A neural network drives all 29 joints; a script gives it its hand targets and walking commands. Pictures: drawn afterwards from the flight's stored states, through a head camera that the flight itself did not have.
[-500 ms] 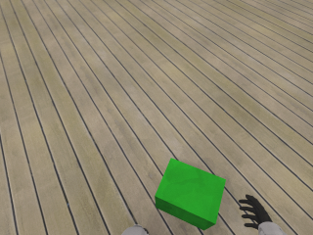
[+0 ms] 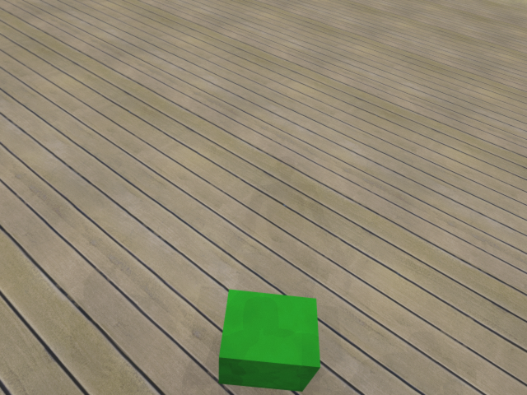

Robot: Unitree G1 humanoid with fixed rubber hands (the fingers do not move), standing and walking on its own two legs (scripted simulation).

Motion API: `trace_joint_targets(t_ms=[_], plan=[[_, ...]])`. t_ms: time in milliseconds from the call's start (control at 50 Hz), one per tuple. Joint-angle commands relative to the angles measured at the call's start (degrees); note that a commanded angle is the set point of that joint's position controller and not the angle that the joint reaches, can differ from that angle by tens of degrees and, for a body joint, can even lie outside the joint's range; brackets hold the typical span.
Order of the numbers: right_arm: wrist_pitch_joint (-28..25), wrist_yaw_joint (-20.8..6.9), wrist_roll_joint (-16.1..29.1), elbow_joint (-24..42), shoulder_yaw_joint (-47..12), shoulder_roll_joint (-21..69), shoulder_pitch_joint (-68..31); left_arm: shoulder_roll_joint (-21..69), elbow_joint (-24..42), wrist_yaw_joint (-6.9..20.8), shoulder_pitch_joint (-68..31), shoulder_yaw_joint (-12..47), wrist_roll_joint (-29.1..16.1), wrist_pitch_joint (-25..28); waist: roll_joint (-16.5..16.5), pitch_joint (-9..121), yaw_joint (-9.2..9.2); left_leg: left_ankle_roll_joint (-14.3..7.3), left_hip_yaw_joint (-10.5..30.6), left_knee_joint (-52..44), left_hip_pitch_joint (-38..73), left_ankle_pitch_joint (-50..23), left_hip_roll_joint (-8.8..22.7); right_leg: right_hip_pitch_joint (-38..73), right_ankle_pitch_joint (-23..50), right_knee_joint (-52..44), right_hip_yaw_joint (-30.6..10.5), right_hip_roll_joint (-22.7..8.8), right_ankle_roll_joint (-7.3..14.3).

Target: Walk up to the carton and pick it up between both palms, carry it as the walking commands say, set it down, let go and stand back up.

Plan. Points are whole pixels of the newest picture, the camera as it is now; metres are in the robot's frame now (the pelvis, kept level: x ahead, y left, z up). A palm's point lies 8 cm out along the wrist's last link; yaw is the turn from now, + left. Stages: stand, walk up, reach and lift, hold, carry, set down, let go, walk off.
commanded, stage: walk up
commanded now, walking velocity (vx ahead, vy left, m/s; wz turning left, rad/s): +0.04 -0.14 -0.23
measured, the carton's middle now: (266, 341) +0.45 -0.08 -0.64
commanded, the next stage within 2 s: none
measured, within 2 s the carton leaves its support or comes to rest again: neither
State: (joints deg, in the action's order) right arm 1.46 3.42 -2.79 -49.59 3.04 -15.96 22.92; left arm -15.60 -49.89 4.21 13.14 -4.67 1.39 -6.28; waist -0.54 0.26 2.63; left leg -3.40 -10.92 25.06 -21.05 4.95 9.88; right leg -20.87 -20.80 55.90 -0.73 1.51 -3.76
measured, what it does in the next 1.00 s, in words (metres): steps on the spot: right foot, then left foot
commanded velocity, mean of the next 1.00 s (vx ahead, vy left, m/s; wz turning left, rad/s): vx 0.08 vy -0.11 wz -0.08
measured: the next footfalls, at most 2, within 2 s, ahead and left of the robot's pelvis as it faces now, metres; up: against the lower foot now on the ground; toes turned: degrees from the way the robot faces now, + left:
right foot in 0.18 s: -0.08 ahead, -0.13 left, +0.00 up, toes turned -6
left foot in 0.62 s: +0.10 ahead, +0.07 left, +0.00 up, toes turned +4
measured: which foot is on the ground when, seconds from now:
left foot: down 0.00-0.18, up 0.20-0.60, down 0.62-1.00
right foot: up 0.00-0.16, down 0.18-0.64, up 0.66-1.00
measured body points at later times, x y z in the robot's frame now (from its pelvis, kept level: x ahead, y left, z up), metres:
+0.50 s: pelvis -0.01 -0.05 +0.00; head -0.01 -0.06 +0.45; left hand -0.08 +0.20 -0.14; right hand +0.07 -0.31 -0.14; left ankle +0.01 +0.09 -0.70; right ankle -0.12 -0.13 -0.75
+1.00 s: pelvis +0.02 -0.08 +0.00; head +0.04 -0.06 +0.44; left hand +0.08 +0.18 -0.16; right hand +0.01 -0.33 -0.14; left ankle +0.06 +0.07 -0.75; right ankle +0.02 -0.25 -0.71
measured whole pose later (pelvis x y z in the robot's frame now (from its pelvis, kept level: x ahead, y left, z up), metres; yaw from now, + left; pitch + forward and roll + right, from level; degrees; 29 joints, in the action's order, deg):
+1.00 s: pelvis +0.02 -0.08 +0.00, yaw -4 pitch -1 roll -2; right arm 0.9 1.6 -2.1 -55.8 2.9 -11.7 17.3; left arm -13.7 -59.0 0.7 12.2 -3.1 0.8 -3.9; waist 0.6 -3.4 1.5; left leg 2.6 -5.5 27.8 -14.9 11.7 9.0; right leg -20.3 -17.9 42.2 0.8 -3.5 -2.7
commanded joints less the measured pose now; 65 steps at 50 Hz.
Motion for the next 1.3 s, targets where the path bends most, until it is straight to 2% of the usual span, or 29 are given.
trace_joint_targets(t_ms=[0, 60, 100, 140, 160, 180, 220, 300, 380, 480, 540, 560, 580, 600, 620, 660, 700, 740, 840, 920, 980, 1020, 1040, 1060, 1080, 1100, 1180, 1200, 1280], plan=[[0.0, -0.4, -0.6, 2.1, 2.6, -9.2, 1.9, -1.6, -0.6, -0.5, 5.3, 0.4, -0.8, 1.2, 18.9, 0.2, -1.65, 2.6, 12.7, -20.2, 1.8, 32.7, 9.1, 7.5, -6.2, -14.9, 5.8, 1.1, 2.4], [0.4, -0.5, -0.7, 0.7, 3.2, -10.9, 1.3, -0.6, -3.9, -1.0, 9.2, 0.5, -0.4, 2.2, 14.8, -2.7, -1.98, 0.8, 12.5, -21.0, -2.0, 31.5, 10.8, 11.9, -5.5, -23.7, 7.5, 1.0, 3.8], [1.0, -0.4, -0.4, 1.9, 3.4, -10.0, -3.0, -0.6, -6.4, -1.8, 16.8, 0.6, -0.8, 3.3, 9.9, 0.0, -6.39, 5.9, 7.8, -17.2, -4.6, 26.0, 6.8, 22.2, -1.0, -40.5, 11.0, 1.9, 5.7], [0.6, -1.0, 1.6, 0.9, 1.9, -5.9, 1.9, -7.8, -6.6, -2.7, 14.0, -1.3, 0.6, 4.0, -13.1, -3.6, -4.53, 4.7, 0.8, 11.1, -7.5, 21.8, -3.1, 17.1, -0.2, -48.3, -13.3, -13.1, 10.3], [1.2, -1.4, 1.8, 0.2, 2.0, -3.2, -0.7, -8.6, -3.6, -3.4, 9.7, -1.0, 0.8, 4.4, -16.3, -7.3, -4.74, 4.6, 1.4, 22.6, -15.8, 21.6, -5.4, 11.4, 2.1, -48.8, -16.0, -18.3, 10.8], [1.4, -2.2, 1.6, -0.9, 2.3, -1.8, 1.0, -6.5, -2.7, -3.6, 8.3, -0.4, 0.7, 4.9, -13.0, -6.1, -3.17, 4.9, 4.4, 28.8, -16.5, 18.4, -3.7, 9.9, -17.0, -54.7, -15.6, -18.6, 10.8], [1.4, -3.6, 1.3, 0.5, 2.6, -3.1, -5.7, -5.5, -3.1, -3.7, 2.6, 0.0, 0.6, 5.4, -12.7, -8.1, -3.67, 5.2, 6.4, 35.5, -12.9, 12.2, -4.0, 5.3, -18.7, -54.6, -14.5, -16.6, 13.0], [-0.1, -4.4, 0.9, -0.3, 2.2, -2.4, -8.3, -2.6, -8.3, -4.8, 10.4, 1.5, -0.2, 7.5, -1.7, -8.5, -4.31, 5.6, 6.3, 30.4, -18.6, 10.6, -4.4, 19.5, -0.3, -50.1, -6.4, -13.8, 12.5], [-1.2, -4.2, 1.0, 0.3, 0.9, 0.5, -13.7, -4.7, -10.6, -5.5, 18.3, 1.2, -0.2, 9.6, -5.7, -9.1, -8.07, 6.6, 7.5, 23.9, -20.0, 9.4, -5.2, 26.0, 9.9, -49.7, -10.8, -17.3, 11.8], [-1.8, -3.2, 1.0, -1.2, -0.2, 1.6, -13.3, -2.0, -12.6, -6.4, 15.1, 2.3, -0.2, 9.7, -6.4, -9.3, -5.41, 6.5, 7.0, 15.0, -9.9, 15.0, -7.4, 24.9, 51.5, -39.1, -3.9, -15.1, 11.8], [-1.4, -2.2, 2.1, -2.0, -0.4, 1.1, -13.2, -2.1, -15.2, -6.3, 16.1, 2.4, -0.5, 8.9, -6.8, -6.3, -4.33, 5.1, 3.4, 5.6, 0.9, 12.6, -9.6, 22.7, 60.5, -33.7, -0.3, -12.0, 11.3], [-2.0, -1.5, 2.6, -3.1, -0.3, 0.7, -7.1, -3.1, -15.2, -6.3, 16.0, 1.6, -0.7, 8.1, -11.9, -3.0, -1.93, 5.3, 3.2, -2.0, 8.0, 4.9, -9.5, 20.9, 52.8, -29.5, 2.8, -7.8, 9.6], [-2.2, -0.2, 2.1, -4.7, 1.7, -4.6, -0.3, -3.1, -14.8, -6.0, 14.9, 1.2, -1.3, 7.6, -7.6, -1.1, 1.43, 3.2, 5.5, -4.1, 20.4, -13.0, -4.1, 13.0, 42.8, -21.9, 3.3, -5.0, 6.2], [-2.3, 0.4, 1.5, -6.8, 2.9, -7.8, 5.9, -0.3, -14.7, -6.3, 17.4, 2.2, -1.7, 7.7, 4.2, 2.7, 2.93, -1.4, 17.2, 1.2, 33.0, -42.6, 7.6, 0.0, 24.0, -11.4, 4.8, -2.4, 2.9], [-2.1, 0.8, 0.3, -8.5, 3.6, -10.5, 10.1, 0.3, -12.5, -6.2, 16.8, 1.8, -1.4, 7.0, 11.6, 6.7, 3.12, -9.4, 29.9, 1.9, 37.4, -67.5, 21.0, -7.9, -12.6, 5.3, 1.8, -0.7, 1.6], [-2.2, 0.4, 1.9, -6.8, 3.4, -8.2, 1.0, -0.6, -12.3, -5.8, 15.1, 0.7, -0.7, 5.8, 8.2, 7.3, -0.08, -12.3, 26.6, -0.7, 25.3, -54.9, 21.0, -5.7, -11.9, 14.6, -3.0, -2.8, 1.4], [-1.3, 0.5, 1.8, -3.9, 2.1, -4.5, -8.2, -1.4, -10.9, -4.7, 11.2, 0.6, -0.2, 4.2, 8.2, 2.7, -2.31, -8.4, 20.0, -6.5, 11.2, -22.3, 14.0, -3.3, -4.6, 14.3, -3.2, -3.9, 2.1], [-1.3, 0.3, 2.0, -3.3, 1.4, -3.1, -8.5, -0.4, -10.5, -4.1, 10.6, 0.3, 0.1, 2.7, 9.0, -1.7, -4.16, -4.8, 16.3, -8.4, 5.0, -14.4, 10.8, -2.0, -1.2, 13.3, -2.1, -2.8, 1.8], [-1.8, -1.1, 1.1, -4.2, 1.3, -4.1, -8.1, 2.7, -10.0, -3.3, 7.2, 1.5, 0.2, 1.8, 11.9, -2.9, -3.48, -3.9, 9.9, -10.4, 3.6, 3.6, 7.2, 0.0, 4.8, -3.6, 1.7, -3.3, 1.5], [-1.2, -1.8, 0.5, -4.4, 1.2, -4.9, -4.1, 1.2, -8.4, -3.6, 3.6, 1.6, -1.0, 2.4, 16.3, -4.5, -1.94, -3.3, 13.0, -10.5, 1.7, 10.4, 7.7, 2.0, 2.5, -13.5, 3.8, -3.4, 1.0], [-0.3, -2.0, 0.4, -3.6, 2.0, -7.2, -4.5, -0.5, -9.1, -3.6, 5.9, 1.1, -0.8, 4.0, 12.2, -6.0, -4.32, -2.2, 12.7, -5.3, -0.9, 7.8, 6.5, 8.8, 5.8, -23.8, 4.9, -3.7, 1.0], [0.1, -2.4, 2.0, -4.9, 0.8, -0.9, -2.8, -2.1, -10.7, -4.0, 10.6, 1.4, 0.5, 6.4, 2.1, 0.4, -6.85, 2.7, 6.1, 6.6, 0.0, 14.1, -1.4, 18.1, 11.6, -37.6, 0.1, -9.2, 2.0], [-0.1, -2.6, 2.8, -3.3, 0.3, 0.5, -2.8, -8.0, -10.5, -4.4, 11.1, 0.6, 1.0, 7.3, -12.4, 2.7, -6.42, 5.1, 2.7, 17.6, -4.5, 23.5, -6.2, 18.2, 21.1, -41.2, -14.0, -20.3, 5.9], [0.9, -2.3, 3.1, -4.3, 0.5, 1.3, -2.5, -9.0, -10.0, -4.7, 6.7, 1.1, 0.5, 7.5, -14.8, -0.7, -4.47, 4.9, 7.2, 23.1, -2.3, 27.3, -6.1, 10.4, 24.0, -43.6, -16.7, -23.8, 9.4], [1.4, -2.7, 2.3, -6.1, 0.7, 1.0, 1.4, -6.1, -8.0, -5.3, 1.5, 1.4, 0.7, 7.4, -12.3, -2.2, -1.55, 5.5, 10.9, 25.2, -0.2, 22.8, -4.9, 7.6, 19.1, -43.2, -12.4, -21.8, 8.3], [1.9, -2.8, 2.0, -6.8, 0.0, 2.4, 0.0, -4.0, -6.6, -5.3, -2.5, 1.8, -0.1, 7.4, -16.6, -4.8, -2.39, 5.6, 9.3, 27.1, -1.1, 20.7, -6.1, 6.8, 19.9, -44.1, -9.7, -20.2, 11.4], [1.9, -3.4, 1.8, -8.0, 0.6, 0.2, -2.4, -1.8, -6.4, -5.7, -3.5, 1.6, 0.1, 7.5, -15.3, -5.4, -2.09, 4.4, 8.8, 25.0, 2.3, 18.6, -7.5, 6.4, 23.0, -41.9, -4.3, -15.0, 9.9], [1.7, -2.8, 1.2, -8.7, 1.2, 0.4, -2.4, -1.5, -7.0, -6.2, -1.6, 1.9, 0.2, 7.8, -7.1, -2.3, -2.77, 4.2, 8.6, 23.5, 2.0, 20.3, -8.2, 12.4, 23.1, -40.6, -5.5, -15.4, 10.8], [1.0, -2.2, 1.7, -7.5, -0.1, 2.2, -3.4, -2.7, -7.7, -6.2, -0.1, 2.4, -0.3, 7.7, -6.6, -1.6, -3.69, 4.2, 7.1, 13.1, 4.9, 18.4, -8.3, 12.7, 20.7, -39.8, -4.9, -17.5, 12.8]])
